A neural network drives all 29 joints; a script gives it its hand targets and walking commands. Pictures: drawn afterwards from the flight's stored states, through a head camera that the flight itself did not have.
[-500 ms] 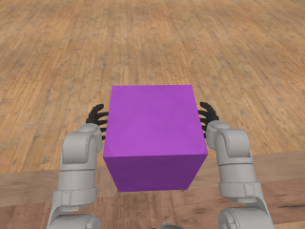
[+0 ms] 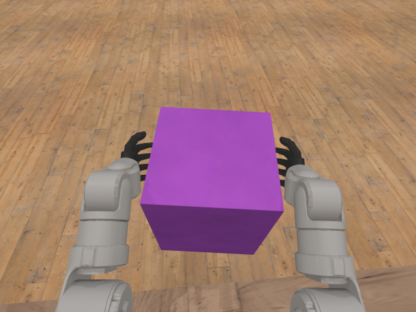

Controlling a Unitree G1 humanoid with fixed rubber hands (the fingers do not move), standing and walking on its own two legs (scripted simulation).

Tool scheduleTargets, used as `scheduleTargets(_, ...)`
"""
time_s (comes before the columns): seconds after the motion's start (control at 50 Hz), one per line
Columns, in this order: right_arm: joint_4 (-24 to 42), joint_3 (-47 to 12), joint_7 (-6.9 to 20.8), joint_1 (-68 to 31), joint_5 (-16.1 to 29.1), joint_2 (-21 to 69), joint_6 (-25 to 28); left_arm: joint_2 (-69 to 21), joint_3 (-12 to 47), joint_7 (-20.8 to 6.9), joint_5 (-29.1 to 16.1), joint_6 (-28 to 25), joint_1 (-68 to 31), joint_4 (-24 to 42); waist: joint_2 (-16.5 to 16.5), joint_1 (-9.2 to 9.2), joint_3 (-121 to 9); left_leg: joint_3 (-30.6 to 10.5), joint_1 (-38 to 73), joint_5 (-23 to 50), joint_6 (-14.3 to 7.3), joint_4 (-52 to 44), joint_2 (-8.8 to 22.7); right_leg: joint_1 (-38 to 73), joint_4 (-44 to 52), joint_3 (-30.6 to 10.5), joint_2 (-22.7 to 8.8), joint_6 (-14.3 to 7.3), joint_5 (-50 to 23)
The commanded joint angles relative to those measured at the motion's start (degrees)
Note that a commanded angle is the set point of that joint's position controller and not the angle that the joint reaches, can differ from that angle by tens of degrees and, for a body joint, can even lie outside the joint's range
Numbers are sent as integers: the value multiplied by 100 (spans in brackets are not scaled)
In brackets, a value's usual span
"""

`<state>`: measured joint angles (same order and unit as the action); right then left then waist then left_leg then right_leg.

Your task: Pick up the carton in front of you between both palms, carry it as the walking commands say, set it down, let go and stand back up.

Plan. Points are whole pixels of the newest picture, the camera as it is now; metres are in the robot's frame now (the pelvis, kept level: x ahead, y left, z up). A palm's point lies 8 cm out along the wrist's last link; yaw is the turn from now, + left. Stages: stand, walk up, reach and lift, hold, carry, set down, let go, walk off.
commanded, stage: carry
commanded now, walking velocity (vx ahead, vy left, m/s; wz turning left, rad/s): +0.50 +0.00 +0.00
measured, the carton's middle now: (211, 187) +0.36 -0.02 +0.05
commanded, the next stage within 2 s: none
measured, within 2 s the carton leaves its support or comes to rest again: neither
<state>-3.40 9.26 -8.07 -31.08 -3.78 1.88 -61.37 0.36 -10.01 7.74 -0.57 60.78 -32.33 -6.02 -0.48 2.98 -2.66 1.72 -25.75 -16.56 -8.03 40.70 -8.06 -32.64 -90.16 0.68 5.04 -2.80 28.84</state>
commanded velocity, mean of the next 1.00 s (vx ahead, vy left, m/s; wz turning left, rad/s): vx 0.50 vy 0.00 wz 0.00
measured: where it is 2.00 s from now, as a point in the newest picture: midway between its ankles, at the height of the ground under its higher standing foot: (212, 159)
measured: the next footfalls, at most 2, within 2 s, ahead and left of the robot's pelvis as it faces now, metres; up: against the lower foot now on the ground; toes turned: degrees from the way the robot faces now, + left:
right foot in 0.32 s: +0.42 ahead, -0.11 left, -0.13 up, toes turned +4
left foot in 0.72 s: +0.77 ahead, +0.02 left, -0.26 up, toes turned +1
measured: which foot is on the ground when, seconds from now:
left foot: down 0.00-0.30, up 0.32-0.70, down 0.72-1.00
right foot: up 0.00-0.30, down 0.32-0.72, up 0.74-1.00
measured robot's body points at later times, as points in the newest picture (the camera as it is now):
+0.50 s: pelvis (228, 220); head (238, 50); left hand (162, 127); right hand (247, 116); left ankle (188, 276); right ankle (225, 296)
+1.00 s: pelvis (216, 146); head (221, 23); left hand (187, 87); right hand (249, 89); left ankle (198, 238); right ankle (233, 202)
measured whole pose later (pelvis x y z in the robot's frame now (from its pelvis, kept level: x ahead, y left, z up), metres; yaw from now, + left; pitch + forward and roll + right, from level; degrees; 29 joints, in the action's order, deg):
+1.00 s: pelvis +0.78 -0.07 -0.24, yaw +0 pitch +6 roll +1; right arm -2.9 8.3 -10.0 -28.3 0.8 1.5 -60.2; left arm -2.8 -11.2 7.0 2.4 61.7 -27.2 -0.5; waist 1.4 5.5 2.3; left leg 3.2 -17.3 -21.8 -3.7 33.2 -3.6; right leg -47.6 -53.7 -1.7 -3.7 -1.0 13.8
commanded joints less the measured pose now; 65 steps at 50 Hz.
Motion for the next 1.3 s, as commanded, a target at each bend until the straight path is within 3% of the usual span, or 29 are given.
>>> scheduleTargets(0.0,-63,-3967,1368,-3870,2768,5652,-103,-5106,3047,-1198,-1221,215,-2922,103,773,114,-2147,-4003,2974,2760,-1071,-545,2281,-2191,1148,-646,-437,234,91)
scheduleTargets(0.02,224,-3997,1452,-4312,2937,5787,-39,-5409,3040,-1221,-1226,169,-3000,258,95,7,-2055,-4036,2494,2509,-1142,-573,2492,-1997,1553,-799,-571,260,-79)
scheduleTargets(0.16,275,-4186,1539,-4438,3429,6466,176,-5679,3361,-1093,-1331,-38,-3782,990,-228,558,-1762,-1965,1518,1642,-372,496,751,-529,5089,250,-235,127,-4212)
scheduleTargets(0.2,424,-4041,1500,-4190,3357,6421,231,-5613,3519,-1005,-1367,-20,-3678,1107,-747,457,-1748,-1158,612,1573,-197,714,557,1123,5744,623,-87,89,-4941)
scheduleTargets(0.24,278,-4040,1479,-3776,3240,6256,236,-5548,3683,-1001,-1426,-1,-3583,1252,-695,-334,-2284,-495,445,2671,134,2548,792,2664,5618,795,-39,-76,-5638)
scheduleTargets(0.26,64,-4066,1489,-3630,3081,6284,199,-5406,3648,-1029,-1401,19,-3378,1200,-153,-1127,-2464,-171,245,3159,406,3767,845,3637,6370,580,-211,-89,-5415)
scheduleTargets(0.28,222,-3904,1459,-3739,2869,6139,209,-5372,3645,-1095,-1466,73,-3134,957,924,-1330,-2139,24,-676,-96,571,5749,431,4338,6789,243,-757,-464,-5229)
scheduleTargets(0.3,-31,-3624,1382,-3550,2588,5716,122,-5452,3663,-1187,-1581,136,-2933,660,860,-1230,-1976,-11,-2154,-2280,525,6567,-46,5147,5450,-545,-1240,-658,-6750)
scheduleTargets(0.32,-105,-3310,1330,-3277,2335,5479,19,-5367,3708,-1188,-1644,130,-3005,357,851,-800,-2624,-665,-3242,-1815,589,6158,299,5925,5259,-2719,-2088,-1473,-5651)
scheduleTargets(0.34,-202,-3044,1303,-3090,2078,5225,-84,-5679,3753,-1237,-1771,91,-3068,231,411,-885,-2819,-1044,-3395,-1197,554,5300,657,5337,5546,-3936,-2454,-1883,-3692)
scheduleTargets(0.38,-449,-2896,1323,-2962,1752,5373,-5,-6384,4102,-1463,-2386,-23,-4031,662,-187,-720,-1890,-707,-2603,-908,731,3592,863,3406,5601,-3206,-1901,-1663,-4071)
scheduleTargets(0.44,-8,-3008,1268,-3665,1828,5591,279,-6762,4263,-1539,-2865,-171,-4713,1015,100,-912,-2033,-607,-2200,182,649,2667,873,2895,5576,-3014,-1681,-1475,-4769)
scheduleTargets(0.46,74,-3049,1211,-3584,1752,5698,336,-6673,4298,-1517,-2859,-234,-4804,1182,500,-803,-2362,-707,-2250,806,489,2636,967,3137,5293,-2932,-1762,-1420,-4625)
scheduleTargets(0.58,1034,-3283,922,-3725,1537,5267,514,-6642,4377,-1512,-2967,-316,-4215,1257,319,-1296,-2278,102,-741,4041,292,-862,540,2471,4178,-1330,-342,-791,-2514)
scheduleTargets(0.66,836,-3356,910,-3101,1421,4735,246,-6172,4347,-1439,-2715,-229,-3335,785,735,-1063,-1815,-27,463,4389,162,-2080,827,2457,3353,-1026,-654,-651,-2606)
scheduleTargets(0.7,480,-3240,981,-2850,1368,4605,100,-6004,4213,-1434,-2554,-157,-3182,320,-280,-643,-1695,338,2082,4511,99,-2688,939,1609,1741,-572,-366,-322,-2592)
scheduleTargets(0.72,182,-3093,1027,-2654,1273,4475,63,-5946,4132,-1453,-2530,-118,-3308,246,-873,-473,-2245,-758,4254,6085,-512,-1020,2181,-539,190,-355,-148,81,761)
scheduleTargets(0.74,-244,-3123,1047,-2418,1385,4748,39,-5825,3973,-1444,-2455,-70,-3434,375,-906,250,-3012,-2437,6256,6761,-1151,-169,2975,-2673,-910,-572,-140,381,1061)
scheduleTargets(0.78,62,-3548,1101,-2965,1854,5250,85,-5909,3646,-1417,-2245,13,-3434,600,-152,394,-3595,-3444,5974,3323,-1465,-565,3103,-3292,-748,-550,-547,170,773)
scheduleTargets(0.8,513,-3853,1145,-3504,2165,5540,137,-5965,3647,-1403,-2143,-5,-3742,752,440,299,-3076,-3230,5041,3183,-1393,-847,2749,-3137,-78,-446,-555,126,262)
scheduleTargets(0.86,915,-4240,1291,-4234,2816,6209,209,-6066,3533,-1314,-1690,-64,-3505,837,-172,-47,-2610,-2605,3007,1913,-1114,-1263,2434,-2236,1163,-443,-865,171,-44)
scheduleTargets(1.0,1204,-4438,1358,-3774,3032,6100,291,-5757,3877,-1044,-1459,-236,-3008,1381,-826,51,-2479,-641,2696,4464,-130,-1360,1510,-14,5396,627,-329,191,-2631)
scheduleTargets(1.06,855,-4458,1360,-3403,2894,5929,231,-5458,3947,-1107,-1479,-178,-2812,1374,-459,-326,-2715,6,2485,4778,335,-108,1394,2169,6943,1084,-121,64,-3722)
scheduleTargets(1.08,904,-4400,1375,-3481,2878,5834,207,-5427,3993,-1170,-1546,-165,-2808,1532,-378,-430,-2992,112,1731,3393,523,931,1337,3379,7010,426,-746,3,-4057)
scheduleTargets(1.1,729,-4444,1393,-3373,2745,5785,166,-5369,3863,-1212,-1521,-82,-2691,1211,738,-272,-3311,208,383,-501,709,1627,1059,4819,6035,-1026,-2140,-39,-6468)
scheduleTargets(1.12,768,-4236,1398,-3218,2707,5822,73,-5265,3816,-1210,-1437,-46,-2517,1031,1756,-425,-4049,-129,-942,-1400,919,2966,497,6083,6409,-3052,-3016,-963,-5504)
scheduleTargets(1.16,606,-4200,1389,-3238,2697,5976,-61,-5465,3845,-1287,-1633,36,-2822,1440,1311,-429,-3406,-244,-1699,-1108,817,3162,818,5660,6931,-2814,-2672,-882,-4015)
scheduleTargets(1.2,690,-4147,1379,-3174,2559,6141,-66,-5899,3955,-1352,-1798,137,-2942,1501,436,-421,-3033,-266,-1580,-400,828,2646,1169,4999,7237,-2075,-2511,-670,-4281)
scheduleTargets(1.28,763,-4166,1336,-2474,2103,6411,-41,-6233,4126,-1590,-1956,246,-2886,1856,502,-420,-2782,-3,-1116,-160,923,1392,1091,4529,7564,-1239,-2176,-412,-4278)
